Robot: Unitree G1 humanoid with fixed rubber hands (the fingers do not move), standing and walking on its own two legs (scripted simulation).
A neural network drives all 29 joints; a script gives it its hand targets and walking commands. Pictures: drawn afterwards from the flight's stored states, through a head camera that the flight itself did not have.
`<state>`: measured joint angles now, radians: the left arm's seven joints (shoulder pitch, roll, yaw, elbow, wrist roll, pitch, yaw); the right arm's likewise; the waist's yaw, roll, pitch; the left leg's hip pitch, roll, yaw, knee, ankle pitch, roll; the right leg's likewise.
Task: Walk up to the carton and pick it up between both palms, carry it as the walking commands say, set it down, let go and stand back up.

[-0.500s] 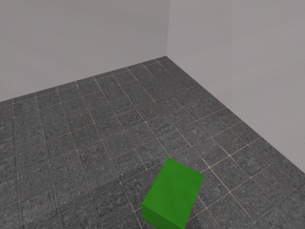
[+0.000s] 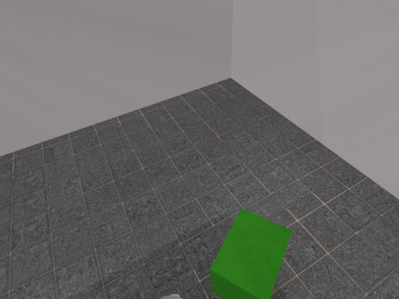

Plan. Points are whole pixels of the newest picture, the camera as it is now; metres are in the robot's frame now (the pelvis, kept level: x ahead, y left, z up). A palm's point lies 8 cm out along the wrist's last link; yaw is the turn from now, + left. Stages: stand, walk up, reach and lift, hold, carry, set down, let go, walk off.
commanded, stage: walk up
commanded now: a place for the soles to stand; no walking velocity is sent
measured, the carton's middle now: (250, 262) +0.44 -0.15 -0.61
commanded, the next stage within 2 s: none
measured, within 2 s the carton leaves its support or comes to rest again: neither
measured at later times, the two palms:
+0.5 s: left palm out of the picture +0.03 +0.40 -0.11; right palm out of the picture -0.03 -0.23 -0.11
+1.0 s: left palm out of the picture +0.11 +0.37 -0.11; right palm out of the picture -0.11 -0.22 -0.09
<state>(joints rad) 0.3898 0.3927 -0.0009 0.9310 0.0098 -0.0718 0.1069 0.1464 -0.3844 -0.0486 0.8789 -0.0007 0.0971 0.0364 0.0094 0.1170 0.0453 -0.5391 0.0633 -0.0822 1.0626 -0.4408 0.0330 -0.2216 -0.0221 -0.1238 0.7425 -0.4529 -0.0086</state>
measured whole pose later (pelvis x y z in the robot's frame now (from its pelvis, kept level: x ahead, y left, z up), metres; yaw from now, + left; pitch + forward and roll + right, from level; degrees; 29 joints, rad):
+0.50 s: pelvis -0.06 +0.09 -0.01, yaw -14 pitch -6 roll +1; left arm 0.34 0.44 0.00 0.93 0.01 -0.03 0.00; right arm 0.15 -0.37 -0.05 0.88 0.00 0.01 0.03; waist 0.01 -0.01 0.12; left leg -0.46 0.13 0.17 0.89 -0.41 0.04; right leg -0.36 -0.01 -0.08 0.87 -0.45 -0.05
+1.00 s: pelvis -0.06 +0.09 +0.00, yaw -21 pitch -4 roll -1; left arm 0.22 0.43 0.00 0.93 0.01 -0.02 0.00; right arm 0.26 -0.37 -0.05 0.88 0.00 -0.06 0.00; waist 0.01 -0.03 0.12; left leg -0.29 0.11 0.12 0.78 -0.42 0.00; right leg -0.38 -0.01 -0.05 0.80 -0.40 -0.06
